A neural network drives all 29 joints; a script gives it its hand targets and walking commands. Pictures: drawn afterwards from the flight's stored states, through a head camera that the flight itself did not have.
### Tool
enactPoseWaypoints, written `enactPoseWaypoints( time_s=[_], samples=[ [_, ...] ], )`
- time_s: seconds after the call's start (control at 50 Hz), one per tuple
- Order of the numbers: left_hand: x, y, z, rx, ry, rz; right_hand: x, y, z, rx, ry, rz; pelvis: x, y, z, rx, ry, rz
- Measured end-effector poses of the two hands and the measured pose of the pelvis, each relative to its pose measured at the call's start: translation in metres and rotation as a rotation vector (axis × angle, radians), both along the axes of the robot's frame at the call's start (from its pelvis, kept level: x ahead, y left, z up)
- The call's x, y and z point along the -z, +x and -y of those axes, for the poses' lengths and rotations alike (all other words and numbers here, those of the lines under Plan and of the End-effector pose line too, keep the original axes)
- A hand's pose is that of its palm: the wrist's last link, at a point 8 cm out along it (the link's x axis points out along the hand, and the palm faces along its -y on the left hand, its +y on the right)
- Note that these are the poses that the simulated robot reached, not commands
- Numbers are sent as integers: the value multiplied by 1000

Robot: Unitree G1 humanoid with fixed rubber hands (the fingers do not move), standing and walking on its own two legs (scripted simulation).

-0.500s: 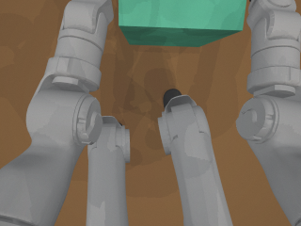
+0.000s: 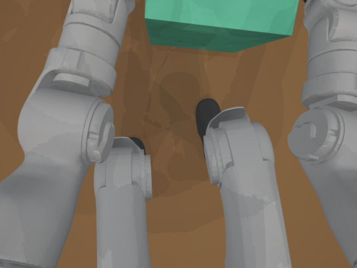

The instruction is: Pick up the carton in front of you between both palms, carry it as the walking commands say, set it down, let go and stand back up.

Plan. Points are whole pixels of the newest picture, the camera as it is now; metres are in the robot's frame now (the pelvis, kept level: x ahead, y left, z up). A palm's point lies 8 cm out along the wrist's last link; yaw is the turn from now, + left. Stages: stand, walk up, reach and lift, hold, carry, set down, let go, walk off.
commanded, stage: set down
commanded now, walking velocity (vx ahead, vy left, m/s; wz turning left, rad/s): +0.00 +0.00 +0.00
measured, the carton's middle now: out of the picture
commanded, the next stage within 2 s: let go in 1.90 s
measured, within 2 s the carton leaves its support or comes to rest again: rests again in 0.64 s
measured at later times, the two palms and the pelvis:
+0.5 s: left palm out of the picture +0.58 -0.04 -0.19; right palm out of the picture +0.47 -0.33 -0.19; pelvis +0.00 +0.00 -0.02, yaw +0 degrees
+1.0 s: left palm out of the picture +0.59 -0.03 -0.17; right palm out of the picture +0.48 -0.39 -0.17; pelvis -0.01 -0.01 -0.01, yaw -2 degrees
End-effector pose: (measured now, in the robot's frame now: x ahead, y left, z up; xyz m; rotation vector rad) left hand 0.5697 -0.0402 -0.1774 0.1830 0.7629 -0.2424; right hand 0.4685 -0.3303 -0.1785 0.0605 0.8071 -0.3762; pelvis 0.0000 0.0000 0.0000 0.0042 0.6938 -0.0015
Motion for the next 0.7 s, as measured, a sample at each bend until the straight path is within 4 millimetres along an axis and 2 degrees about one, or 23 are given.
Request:
enactPoseWaypoints(
  time_s=[0.56,0.64,0.7],
  samples=[
    [10,8,-4,47,-56,35,11,7,3,-16,33,59,16,-2,-3,-4,-6,62],
    [17,9,-5,59,-47,48,27,-2,6,10,35,15,15,-2,-1,-2,-2,69],
    [26,8,-10,49,-31,44,40,-16,19,62,2,-20,13,-3,1,4,-3,73]
  ],
)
